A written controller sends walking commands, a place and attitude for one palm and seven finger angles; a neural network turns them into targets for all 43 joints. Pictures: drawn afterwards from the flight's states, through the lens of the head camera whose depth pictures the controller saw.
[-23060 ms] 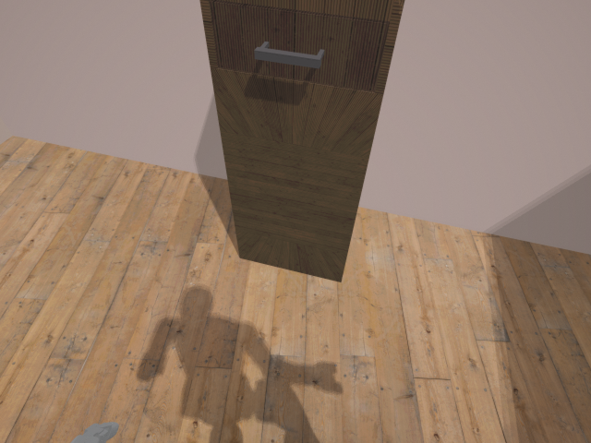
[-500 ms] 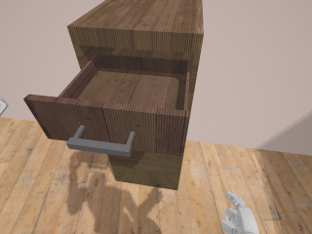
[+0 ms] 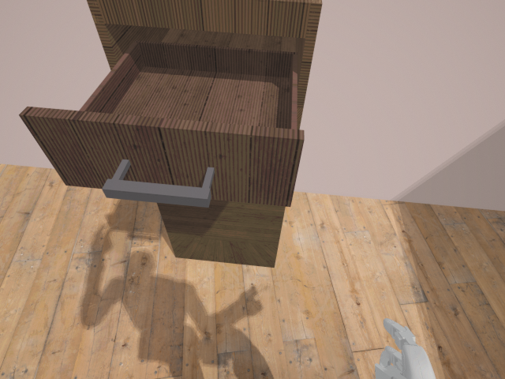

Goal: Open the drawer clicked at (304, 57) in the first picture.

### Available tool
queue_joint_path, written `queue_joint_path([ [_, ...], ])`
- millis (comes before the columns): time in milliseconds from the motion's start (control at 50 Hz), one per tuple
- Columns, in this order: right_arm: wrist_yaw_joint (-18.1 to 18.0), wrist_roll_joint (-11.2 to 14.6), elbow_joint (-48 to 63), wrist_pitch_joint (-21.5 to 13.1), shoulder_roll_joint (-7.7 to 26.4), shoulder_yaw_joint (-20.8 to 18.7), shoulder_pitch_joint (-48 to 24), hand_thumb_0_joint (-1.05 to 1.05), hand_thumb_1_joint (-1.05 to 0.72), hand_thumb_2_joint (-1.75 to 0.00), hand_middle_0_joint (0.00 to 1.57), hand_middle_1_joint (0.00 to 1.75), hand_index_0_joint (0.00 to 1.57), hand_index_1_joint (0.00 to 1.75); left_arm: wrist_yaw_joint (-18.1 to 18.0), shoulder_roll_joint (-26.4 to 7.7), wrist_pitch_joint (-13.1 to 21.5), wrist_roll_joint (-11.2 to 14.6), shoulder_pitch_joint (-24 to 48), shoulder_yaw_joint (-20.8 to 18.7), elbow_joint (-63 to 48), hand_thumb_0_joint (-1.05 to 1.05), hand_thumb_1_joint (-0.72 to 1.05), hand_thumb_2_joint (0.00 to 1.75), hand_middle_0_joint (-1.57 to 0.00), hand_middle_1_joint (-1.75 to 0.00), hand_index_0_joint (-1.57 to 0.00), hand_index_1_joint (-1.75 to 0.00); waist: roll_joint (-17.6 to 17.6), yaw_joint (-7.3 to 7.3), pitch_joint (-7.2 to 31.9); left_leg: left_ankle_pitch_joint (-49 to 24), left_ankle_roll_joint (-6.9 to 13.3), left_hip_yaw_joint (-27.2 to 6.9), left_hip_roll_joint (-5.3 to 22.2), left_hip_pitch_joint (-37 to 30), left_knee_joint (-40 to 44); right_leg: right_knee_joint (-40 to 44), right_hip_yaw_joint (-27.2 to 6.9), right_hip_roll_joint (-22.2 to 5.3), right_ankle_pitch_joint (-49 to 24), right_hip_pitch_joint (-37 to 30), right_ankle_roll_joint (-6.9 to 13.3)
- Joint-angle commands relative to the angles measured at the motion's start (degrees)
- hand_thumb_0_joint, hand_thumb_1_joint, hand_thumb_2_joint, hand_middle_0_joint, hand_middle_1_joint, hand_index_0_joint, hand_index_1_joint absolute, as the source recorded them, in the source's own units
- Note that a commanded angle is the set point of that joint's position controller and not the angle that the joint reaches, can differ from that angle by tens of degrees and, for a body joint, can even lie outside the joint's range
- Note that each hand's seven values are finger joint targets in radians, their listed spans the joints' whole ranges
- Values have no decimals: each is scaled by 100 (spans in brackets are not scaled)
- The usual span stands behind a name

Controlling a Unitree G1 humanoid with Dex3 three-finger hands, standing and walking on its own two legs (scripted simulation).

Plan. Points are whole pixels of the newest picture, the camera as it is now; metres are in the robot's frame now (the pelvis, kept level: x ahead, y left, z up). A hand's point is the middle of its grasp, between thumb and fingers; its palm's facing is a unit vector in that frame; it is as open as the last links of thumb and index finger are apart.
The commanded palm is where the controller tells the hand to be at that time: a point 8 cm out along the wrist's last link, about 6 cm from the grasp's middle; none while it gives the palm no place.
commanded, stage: step back with the hand held close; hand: left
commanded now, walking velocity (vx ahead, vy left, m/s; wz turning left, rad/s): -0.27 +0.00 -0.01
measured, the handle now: (162, 181) +0.35 +0.17 +0.14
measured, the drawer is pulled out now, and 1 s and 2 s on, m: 0.30 0.30 0.30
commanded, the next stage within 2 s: stop stepping back and stand still in 0.62 s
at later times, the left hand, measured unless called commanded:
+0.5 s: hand out of the picture +0.08 +0.23 +0.35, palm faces +0.71 -0.65 -0.28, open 7.4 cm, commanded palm +0.03 +0.27 +0.32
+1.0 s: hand out of the picture -0.04 +0.24 +0.36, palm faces +0.70 -0.62 -0.34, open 7.4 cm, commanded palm -0.10 +0.27 +0.32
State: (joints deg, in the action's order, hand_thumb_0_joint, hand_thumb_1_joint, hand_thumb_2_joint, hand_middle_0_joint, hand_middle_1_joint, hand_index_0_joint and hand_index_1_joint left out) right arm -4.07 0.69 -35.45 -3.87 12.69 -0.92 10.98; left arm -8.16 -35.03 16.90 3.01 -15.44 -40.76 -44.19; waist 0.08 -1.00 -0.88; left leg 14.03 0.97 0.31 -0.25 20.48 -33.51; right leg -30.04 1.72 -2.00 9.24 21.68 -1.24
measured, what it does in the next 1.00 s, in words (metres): walks backwards: right foot, then left foot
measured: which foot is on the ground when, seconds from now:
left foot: down 0.00-0.46, up 0.48-0.66, down 0.68-0.96, up 0.98-1.00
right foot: down 0.00-0.28, up 0.30-0.42, down 0.44-0.68, up 0.70-0.92, down 0.94-1.00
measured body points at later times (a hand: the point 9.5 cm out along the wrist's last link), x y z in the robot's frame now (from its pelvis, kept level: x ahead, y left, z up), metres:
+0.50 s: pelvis -0.09 -0.01 -0.01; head -0.08 +0.00 +0.44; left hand +0.04 +0.26 +0.36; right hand +0.07 -0.23 -0.10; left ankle +0.03 +0.11 -0.72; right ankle -0.09 -0.13 -0.73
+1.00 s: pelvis -0.22 -0.01 +0.00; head -0.22 +0.01 +0.45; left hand -0.08 +0.27 +0.38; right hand -0.04 -0.22 -0.08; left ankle -0.15 +0.12 -0.72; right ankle -0.24 -0.11 -0.73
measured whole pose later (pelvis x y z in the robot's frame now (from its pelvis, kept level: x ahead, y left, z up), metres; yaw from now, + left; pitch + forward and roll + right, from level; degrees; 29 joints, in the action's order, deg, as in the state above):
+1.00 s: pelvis -0.22 -0.01 +0.00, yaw +1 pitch +1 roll -1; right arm -2.6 0.0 -36.7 -5.1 9.4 2.2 10.1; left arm -8.5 -38.3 16.3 3.2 -4.8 -42.2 -39.0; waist 1.1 -0.4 1.3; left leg 17.5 -0.9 1.4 2.7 26.5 -38.2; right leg -31.0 4.6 1.0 18.4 13.7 2.6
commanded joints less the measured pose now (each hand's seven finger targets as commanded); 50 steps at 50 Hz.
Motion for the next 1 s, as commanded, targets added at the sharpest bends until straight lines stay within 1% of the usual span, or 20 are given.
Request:
queue_joint_path([
  [0, -33, 26, 833, -440, 847, -291, -514, 0, -90, -90, 20, 30, 20, 30, -151, -866, 47, -33, 1171, -442, 303, 0, 90, 90, -20, -30, -20, -30, -508, 98, 510, 736, 162, -580, 768, 959, 998, -55, -320, -173, 451, -795, 216],
  [120, -8, 17, 852, -464, 837, -225, -525, 0, -90, -90, 20, 30, 20, 30, -182, -845, 108, -139, 1502, -7, -234, 0, 90, 90, -20, -30, -20, -30, 179, 124, 318, 1524, 50, -207, 172, 50, -244, 1522, -890, -806, 2714, 830, 449],
  [160, -11, -13, 888, -435, 715, -151, -435, 0, -90, -90, 20, 30, 20, 30, -212, -786, 106, -127, 1350, 27, -652, 0, 90, 90, -20, -30, -20, -30, 367, 151, 606, 1261, 33, -173, 149, -139, -257, 1393, -593, -872, 2515, 776, 446],
  [200, -35, -46, 931, -440, 726, -163, -423, 0, -90, -90, 20, 30, 20, 30, -241, -890, 143, -116, 1209, -181, -1044, 0, 90, 90, -20, -30, -20, -30, -16, 146, 819, 1174, 94, -474, 300, 27, 262, 794, -344, -643, 1898, 410, 357],
  [260, -83, -115, 1051, -525, 710, -225, -476, 0, -90, -90, 20, 30, 20, 30, -331, -953, 294, -121, 1067, -603, -1395, 0, 90, 90, -20, -30, -20, -30, -1659, 20, 1277, 1139, 412, -1591, 1312, 1267, 1767, -1593, 132, 230, 907, -1068, 122],
  [360, -5, -103, 742, -761, 633, -307, -309, 0, -90, -90, 20, 30, 20, 30, -267, -1015, 302, -68, 1304, -738, -394, 0, 90, 90, -20, -30, -20, -30, -1286, 73, 1048, 347, 456, -1257, 1390, 1100, 1235, -1413, -162, 321, 1379, -978, 241],
  [400, 43, -91, 577, -782, 624, -267, -331, 0, -90, -90, 20, 30, 20, 30, -192, -975, 241, -38, 1548, -579, 90, 0, 90, 90, -20, -30, -20, -30, -872, 130, 774, 111, 219, -972, 1070, 798, 751, -303, -473, 45, 886, -741, 426],
  [460, 115, -54, 368, -713, 592, -186, -354, 0, -90, -90, 20, 30, 20, 30, -167, -1295, 166, -92, 2296, -339, 681, 0, 90, 90, -20, -30, -20, -30, 746, 227, 270, 709, -327, -118, 140, 42, -1785, 1764, -2180, -1862, 17, 722, 1098],
  [480, 116, 64, 364, -680, 572, -264, -504, 0, -90, -90, 20, 30, 20, 30, -147, -979, 95, -110, 2247, -71, 581, 0, 90, 90, -20, -30, -20, -30, 998, 101, 537, 1022, -311, -312, 117, 400, -2568, 1539, -1851, -1908, -1196, 96, 1197],
  [540, 105, 36, 602, -620, 408, -126, -594, 0, -90, -90, 20, 30, 20, 30, -67, -819, -86, -168, 1425, -85, 359, 0, 90, 90, -20, -30, -20, -30, 928, 53, 539, 1126, -270, -179, 307, 522, -2183, 768, -984, -1679, -3261, -475, 1094],
  [600, 37, -19, 661, -556, 505, -32, -576, 0, -90, -90, 20, 30, 20, 30, -9, -821, -87, -112, 910, -107, -402, 0, 90, 90, -20, -30, -20, -30, 309, 83, 586, 219, -270, 198, 195, -117, 216, 309, -387, -986, -2964, -570, 661],
  [620, 6, -35, 642, -532, 641, -122, -585, 0, -90, -90, 20, 30, 20, 30, -42, -1096, 5, -72, 815, -335, -768, 0, 90, 90, -20, -30, -20, -30, -93, 110, 715, -648, -268, 162, 233, -555, 971, -202, -200, -702, -2508, -585, 460],
  [660, 70, -184, 967, -626, 730, -277, -483, 0, -90, -90, 20, 30, 20, 30, -28, -887, 200, 44, 379, -316, -1799, 0, 90, 90, -20, -30, -20, -30, -1817, -20, 1548, -4560, 639, -1815, 2258, -1036, 1250, -2068, -146, 234, 1447, 252, 22],
  [700, 174, -225, 794, -738, 716, -425, -335, 0, -90, -90, 20, 30, 20, 30, 20, -1106, 350, 92, 240, -746, -1903, 0, 90, 90, -20, -30, -20, -30, -1221, 39, 1840, -4802, 829, -1361, 2326, -1264, 979, -3229, -379, 411, 2280, 524, 142],
  [740, 193, -191, 799, -840, 618, -415, -161, 0, -90, -90, 20, 30, 20, 30, -70, -1212, 376, 159, -22, -966, -2530, 0, 90, 90, -20, -30, -20, -30, -1445, 118, 2264, -4914, 660, -913, 1918, -2018, 634, -2772, -225, 342, 2019, 585, 57],
  [800, 275, -67, 732, -863, 546, -350, -276, 0, -90, -90, 20, 30, 20, 30, -135, -1111, 217, 115, 13, -922, -2288, 0, 90, 90, -20, -30, -20, -30, -1946, 208, 1899, -3126, 292, -491, 1384, -1697, 855, -1566, 253, 467, 1706, 38, 20],
  [860, 153, -18, 763, -641, 599, -236, -335, 0, -90, -90, 20, 30, 20, 30, -164, -1234, -42, 129, 760, -905, 178, 0, 90, 90, -20, -30, -20, -30, -1372, 303, 1157, 422, 142, -450, 1295, -228, 1554, -98, 470, 456, 1665, -1155, 100],
  [900, 117, 5, 740, -433, 667, -217, -340, 0, -90, -90, 20, 30, 20, 30, -133, -1392, -155, 74, 1487, -685, 643, 0, 90, 90, -20, -30, -20, -30, -116, 405, 568, 1654, -137, -84, 652, 190, 675, 1245, -472, -245, 2045, -904, 616],
  [940, -10, 2, 661, -289, 688, -122, -454, 0, -90, -90, 20, 30, 20, 30, -132, -1571, -258, 73, 1989, -452, 797, 0, 90, 90, -20, -30, -20, -30, 753, 381, 142, 876, -248, 8, 256, -146, -1261, 2170, -1862, -1665, 2858, 515, 1165],
  [980, -6, 55, 706, -321, 619, -76, -519, 0, -90, -90, 20, 30, 20, 30, -106, -1127, -330, -9, 1955, -52, 909, 0, 90, 90, -20, -30, -20, -30, 1042, 195, 321, 1117, -114, 72, 267, 394, -1892, 1970, -1536, -1561, 2751, 78, 1067],
])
